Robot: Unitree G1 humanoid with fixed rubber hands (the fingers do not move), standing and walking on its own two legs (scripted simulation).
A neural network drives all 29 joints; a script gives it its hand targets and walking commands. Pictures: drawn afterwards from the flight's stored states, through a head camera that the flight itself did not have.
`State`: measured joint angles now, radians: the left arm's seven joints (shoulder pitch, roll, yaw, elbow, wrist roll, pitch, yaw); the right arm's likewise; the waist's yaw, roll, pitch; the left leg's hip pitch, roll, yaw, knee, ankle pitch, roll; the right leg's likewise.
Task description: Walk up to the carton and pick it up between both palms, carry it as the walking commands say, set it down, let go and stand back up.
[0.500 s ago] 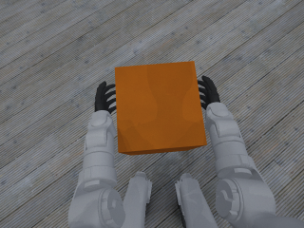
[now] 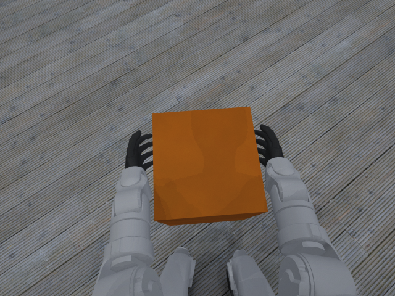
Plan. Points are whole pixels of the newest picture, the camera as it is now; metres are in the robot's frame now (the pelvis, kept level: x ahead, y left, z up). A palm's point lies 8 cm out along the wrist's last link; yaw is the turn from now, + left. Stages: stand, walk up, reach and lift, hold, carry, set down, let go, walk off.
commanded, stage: reach and lift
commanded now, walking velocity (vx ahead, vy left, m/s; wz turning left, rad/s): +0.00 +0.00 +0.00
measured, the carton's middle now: (204, 174) +0.38 +0.03 -0.11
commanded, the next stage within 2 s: none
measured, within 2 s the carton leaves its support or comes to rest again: neither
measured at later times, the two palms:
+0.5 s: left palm (124, 164) +0.35 +0.17 +0.04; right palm (285, 157) +0.37 -0.12 +0.03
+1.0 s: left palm (106, 157) +0.33 +0.17 +0.11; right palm (298, 151) +0.35 -0.12 +0.09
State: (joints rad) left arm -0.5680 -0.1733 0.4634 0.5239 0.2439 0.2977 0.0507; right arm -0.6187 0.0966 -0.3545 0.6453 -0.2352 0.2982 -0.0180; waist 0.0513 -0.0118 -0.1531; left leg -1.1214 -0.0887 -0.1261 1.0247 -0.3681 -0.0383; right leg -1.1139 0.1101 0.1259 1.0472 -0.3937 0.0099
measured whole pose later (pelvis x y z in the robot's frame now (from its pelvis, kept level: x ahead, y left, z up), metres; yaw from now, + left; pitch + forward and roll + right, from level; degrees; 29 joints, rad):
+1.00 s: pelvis +0.03 +0.00 +0.08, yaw +0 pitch +2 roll +0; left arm -0.35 -0.18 0.33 0.41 0.28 0.53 0.03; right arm -0.35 0.16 -0.28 0.47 -0.29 0.53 -0.01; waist 0.06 0.01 -0.05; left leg -0.29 -0.05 -0.14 0.46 -0.21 -0.02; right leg -0.28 0.06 0.13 0.48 -0.23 -0.01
